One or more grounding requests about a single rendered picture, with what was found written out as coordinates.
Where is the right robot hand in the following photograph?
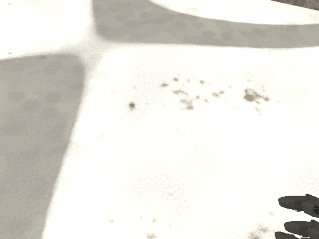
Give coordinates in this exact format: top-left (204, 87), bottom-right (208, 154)
top-left (275, 194), bottom-right (319, 239)

